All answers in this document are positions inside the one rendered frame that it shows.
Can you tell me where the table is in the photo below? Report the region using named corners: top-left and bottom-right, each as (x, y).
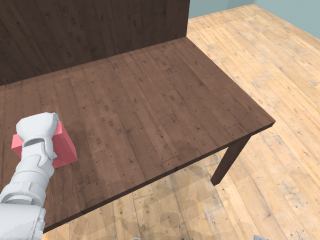
top-left (0, 0), bottom-right (276, 234)

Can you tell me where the robot left forearm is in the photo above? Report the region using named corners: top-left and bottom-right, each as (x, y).
top-left (0, 135), bottom-right (55, 208)

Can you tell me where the robot left upper arm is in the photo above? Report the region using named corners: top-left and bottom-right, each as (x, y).
top-left (0, 203), bottom-right (46, 240)

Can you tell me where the left robot hand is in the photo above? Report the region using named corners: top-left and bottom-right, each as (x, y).
top-left (16, 112), bottom-right (60, 160)

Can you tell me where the sponge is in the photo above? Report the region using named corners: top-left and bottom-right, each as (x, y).
top-left (11, 121), bottom-right (78, 169)

